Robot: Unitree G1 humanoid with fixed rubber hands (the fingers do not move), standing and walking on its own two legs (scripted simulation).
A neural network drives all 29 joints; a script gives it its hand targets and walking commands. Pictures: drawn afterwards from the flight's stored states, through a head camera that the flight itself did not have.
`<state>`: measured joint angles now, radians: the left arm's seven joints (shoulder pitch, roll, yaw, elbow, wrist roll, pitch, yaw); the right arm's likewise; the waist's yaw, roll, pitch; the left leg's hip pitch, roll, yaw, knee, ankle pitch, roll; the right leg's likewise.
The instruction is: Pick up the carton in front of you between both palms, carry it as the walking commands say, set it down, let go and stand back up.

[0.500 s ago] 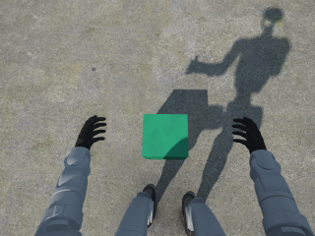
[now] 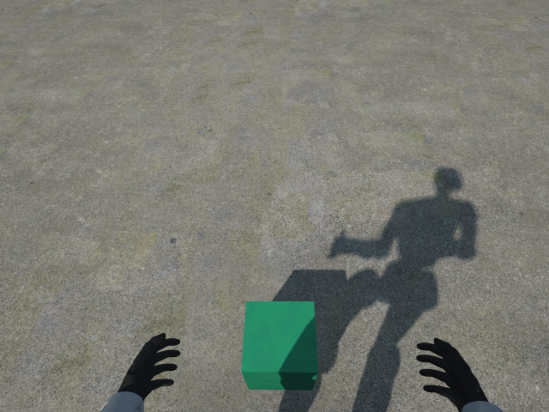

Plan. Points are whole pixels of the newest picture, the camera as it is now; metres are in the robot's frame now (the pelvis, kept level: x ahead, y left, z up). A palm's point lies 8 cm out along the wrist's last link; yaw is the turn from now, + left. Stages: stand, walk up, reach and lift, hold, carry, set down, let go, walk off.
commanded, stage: let go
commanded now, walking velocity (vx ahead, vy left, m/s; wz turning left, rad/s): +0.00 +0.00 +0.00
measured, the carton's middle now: (280, 346) +0.38 +0.03 -0.65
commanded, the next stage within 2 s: stand in 0.30 s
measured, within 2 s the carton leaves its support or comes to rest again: neither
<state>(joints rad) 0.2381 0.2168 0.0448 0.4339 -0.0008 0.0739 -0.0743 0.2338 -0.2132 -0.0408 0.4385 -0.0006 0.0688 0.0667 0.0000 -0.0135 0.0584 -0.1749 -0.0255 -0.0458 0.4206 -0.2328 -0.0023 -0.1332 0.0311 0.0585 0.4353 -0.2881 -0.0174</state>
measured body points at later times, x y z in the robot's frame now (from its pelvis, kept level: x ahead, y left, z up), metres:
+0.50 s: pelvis +0.00 +0.01 -0.01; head +0.01 +0.02 +0.44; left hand +0.16 +0.29 -0.09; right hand +0.15 -0.27 -0.09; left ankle +0.00 +0.12 -0.74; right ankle -0.03 -0.11 -0.74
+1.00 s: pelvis +0.01 +0.01 +0.00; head +0.01 +0.02 +0.45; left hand +0.14 +0.31 -0.11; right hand +0.14 -0.28 -0.10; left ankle +0.00 +0.12 -0.74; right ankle -0.03 -0.11 -0.74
